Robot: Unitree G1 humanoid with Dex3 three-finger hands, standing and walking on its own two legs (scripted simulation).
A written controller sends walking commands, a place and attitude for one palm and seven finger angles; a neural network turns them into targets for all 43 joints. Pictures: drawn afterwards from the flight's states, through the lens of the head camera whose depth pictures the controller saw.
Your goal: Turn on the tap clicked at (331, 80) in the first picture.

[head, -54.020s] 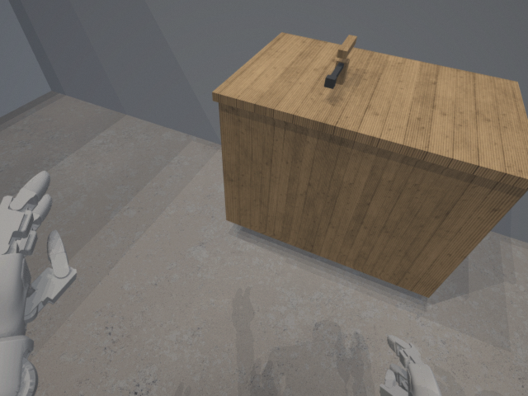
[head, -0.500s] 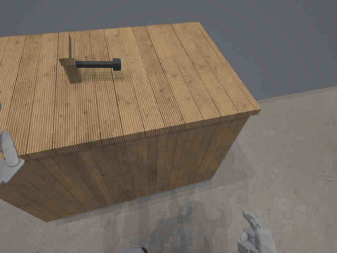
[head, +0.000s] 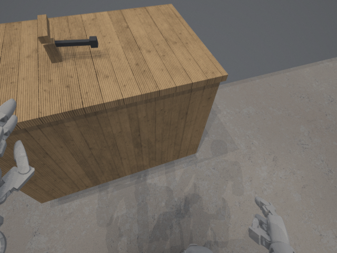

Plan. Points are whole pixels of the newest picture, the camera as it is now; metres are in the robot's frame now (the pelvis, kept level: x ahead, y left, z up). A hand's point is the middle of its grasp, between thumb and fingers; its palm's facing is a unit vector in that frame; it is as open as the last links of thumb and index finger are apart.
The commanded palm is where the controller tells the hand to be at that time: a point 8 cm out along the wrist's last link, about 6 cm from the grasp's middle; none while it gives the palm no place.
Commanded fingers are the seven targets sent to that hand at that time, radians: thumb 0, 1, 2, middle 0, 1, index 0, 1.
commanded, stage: stop stepping back and stand still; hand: left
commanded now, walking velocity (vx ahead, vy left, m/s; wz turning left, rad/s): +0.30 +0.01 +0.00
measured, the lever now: (93, 42) +0.75 +0.32 +0.04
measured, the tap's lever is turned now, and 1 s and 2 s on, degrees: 79 79 79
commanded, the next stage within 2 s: stand and check the lever's angle in 1.06 s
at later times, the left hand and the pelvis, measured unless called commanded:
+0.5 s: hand out of the picture +0.09 +0.18 +0.17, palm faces +0.39 -0.82 -0.42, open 7.4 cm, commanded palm +0.03 +0.22 +0.18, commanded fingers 0.00 0.90 0.90 -0.20 -0.30 -0.20 -0.30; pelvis -0.12 -0.06 -0.01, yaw +0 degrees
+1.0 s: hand out of the picture +0.04 +0.12 +0.18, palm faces +0.45 -0.77 -0.45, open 7.4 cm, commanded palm -0.01 +0.17 +0.18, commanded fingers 0.00 0.90 0.90 -0.20 -0.30 -0.20 -0.30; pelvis -0.14 -0.13 +0.01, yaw +5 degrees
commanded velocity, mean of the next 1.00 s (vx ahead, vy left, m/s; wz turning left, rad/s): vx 0.19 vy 0.11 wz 0.00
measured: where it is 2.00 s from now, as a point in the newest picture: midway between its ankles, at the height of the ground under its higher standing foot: outside the picture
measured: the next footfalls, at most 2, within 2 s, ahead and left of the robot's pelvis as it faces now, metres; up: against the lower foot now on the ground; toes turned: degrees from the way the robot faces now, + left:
left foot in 0.40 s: -0.11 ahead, +0.09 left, +0.00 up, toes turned +4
right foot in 0.62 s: -0.03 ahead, -0.16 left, +0.00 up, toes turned +0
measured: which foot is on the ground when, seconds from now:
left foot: down 0.00-0.16, up 0.18-0.38, down 0.40-0.62, up 0.64-1.00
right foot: down 0.00-0.40, up 0.42-0.60, down 0.62-1.00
